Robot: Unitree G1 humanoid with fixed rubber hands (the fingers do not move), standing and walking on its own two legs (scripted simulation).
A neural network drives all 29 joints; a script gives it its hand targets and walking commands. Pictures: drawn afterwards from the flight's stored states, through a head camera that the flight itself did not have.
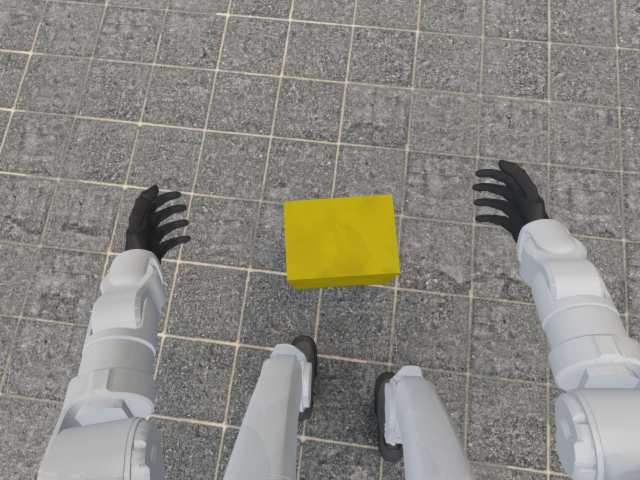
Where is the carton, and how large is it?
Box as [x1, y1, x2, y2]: [284, 194, 399, 289]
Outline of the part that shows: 391,194 285,201 284,223 287,280 296,289 386,283 399,273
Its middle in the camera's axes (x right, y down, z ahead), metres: +0.04 +0.01 +0.96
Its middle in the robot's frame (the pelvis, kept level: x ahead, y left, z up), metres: +0.48 +0.03 -0.56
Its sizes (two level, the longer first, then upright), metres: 0.243 0.177 0.220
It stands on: the floor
